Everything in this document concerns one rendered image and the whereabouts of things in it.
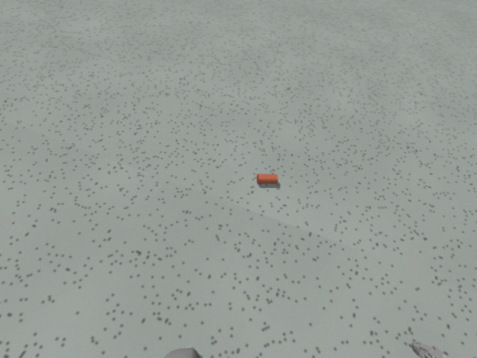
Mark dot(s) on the right robot hand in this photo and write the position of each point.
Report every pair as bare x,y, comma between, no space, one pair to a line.
425,351

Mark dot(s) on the can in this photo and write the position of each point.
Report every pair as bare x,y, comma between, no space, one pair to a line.
265,178

